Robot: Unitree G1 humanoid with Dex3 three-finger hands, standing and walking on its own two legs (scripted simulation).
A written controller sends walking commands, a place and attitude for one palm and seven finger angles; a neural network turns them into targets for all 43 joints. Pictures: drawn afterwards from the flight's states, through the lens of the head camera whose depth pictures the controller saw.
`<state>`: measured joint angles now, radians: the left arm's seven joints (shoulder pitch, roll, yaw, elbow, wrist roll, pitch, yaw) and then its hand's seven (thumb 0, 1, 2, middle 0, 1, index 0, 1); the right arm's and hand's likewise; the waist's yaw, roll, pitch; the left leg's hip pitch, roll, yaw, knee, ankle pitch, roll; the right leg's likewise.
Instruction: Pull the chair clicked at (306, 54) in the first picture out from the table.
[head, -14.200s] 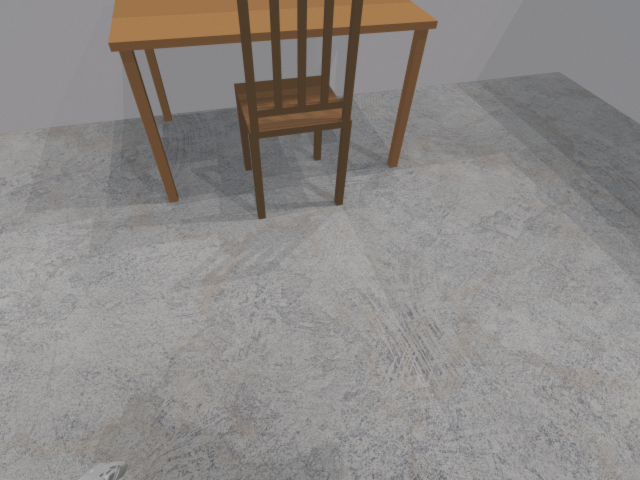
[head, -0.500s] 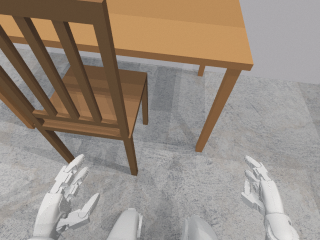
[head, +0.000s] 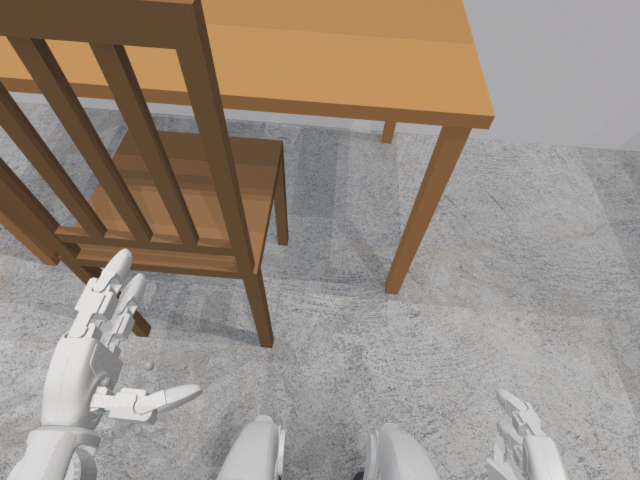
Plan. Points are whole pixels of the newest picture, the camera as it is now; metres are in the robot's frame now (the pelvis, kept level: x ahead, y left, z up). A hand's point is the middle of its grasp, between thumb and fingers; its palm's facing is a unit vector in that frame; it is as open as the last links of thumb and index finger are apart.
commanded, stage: raise the hand toward the chair's back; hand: left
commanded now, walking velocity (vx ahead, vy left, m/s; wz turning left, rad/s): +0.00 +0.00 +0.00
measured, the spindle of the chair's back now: (100, 162) +0.51 +0.35 +0.06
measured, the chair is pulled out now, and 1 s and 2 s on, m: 0.00 0.00 0.00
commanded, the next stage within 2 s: aim the fingers beside a spindle in 1.10 s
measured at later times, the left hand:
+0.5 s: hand (145, 338) +0.26 +0.21 +0.06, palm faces -0.03 -1.00 -0.06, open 16.9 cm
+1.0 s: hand (155, 324) +0.27 +0.20 +0.07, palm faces +0.00 -1.00 -0.07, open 16.9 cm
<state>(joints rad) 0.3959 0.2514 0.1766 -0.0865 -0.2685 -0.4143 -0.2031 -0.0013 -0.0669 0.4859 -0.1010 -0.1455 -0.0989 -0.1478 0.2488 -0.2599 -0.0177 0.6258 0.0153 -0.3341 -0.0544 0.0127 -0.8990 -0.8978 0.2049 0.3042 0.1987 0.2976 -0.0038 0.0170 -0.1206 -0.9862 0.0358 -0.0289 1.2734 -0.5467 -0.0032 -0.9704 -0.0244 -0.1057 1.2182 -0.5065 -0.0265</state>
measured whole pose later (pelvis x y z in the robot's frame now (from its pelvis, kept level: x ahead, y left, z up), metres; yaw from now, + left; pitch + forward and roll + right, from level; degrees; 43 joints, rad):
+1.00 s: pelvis +0.02 -0.01 +0.01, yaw +0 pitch +15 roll -2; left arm 0.27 0.28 0.23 0.01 -0.29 -0.33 -0.29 -0.02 -0.50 0.30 -0.06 -0.08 -0.06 -0.08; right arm 0.20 -0.25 0.01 0.58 0.01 -0.29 -0.05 0.01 -0.90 -0.90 0.20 0.30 0.20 0.30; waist 0.00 0.02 -0.11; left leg -0.91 0.04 -0.03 1.21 -0.55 -0.02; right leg -0.90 -0.01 -0.11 1.16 -0.52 -0.04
